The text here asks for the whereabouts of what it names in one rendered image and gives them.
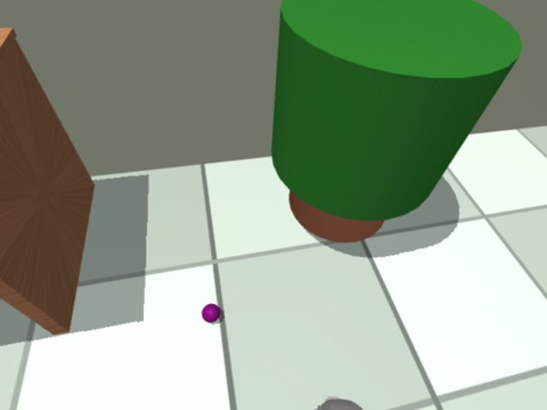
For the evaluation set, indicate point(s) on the ball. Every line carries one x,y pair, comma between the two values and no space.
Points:
211,313

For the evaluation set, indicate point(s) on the desk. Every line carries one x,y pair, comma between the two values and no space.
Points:
45,198

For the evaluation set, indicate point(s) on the potted plant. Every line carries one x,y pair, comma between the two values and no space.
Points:
374,98

